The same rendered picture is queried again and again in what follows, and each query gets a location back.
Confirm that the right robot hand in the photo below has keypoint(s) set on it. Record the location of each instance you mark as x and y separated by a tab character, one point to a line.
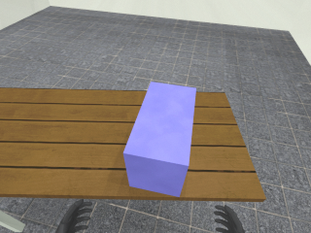
233	223

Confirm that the left robot hand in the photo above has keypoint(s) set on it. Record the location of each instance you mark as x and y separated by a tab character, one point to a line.
70	219

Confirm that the carton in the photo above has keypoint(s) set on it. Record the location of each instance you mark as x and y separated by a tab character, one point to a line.
157	153

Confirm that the table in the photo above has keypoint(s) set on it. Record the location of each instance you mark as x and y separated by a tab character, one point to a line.
69	143

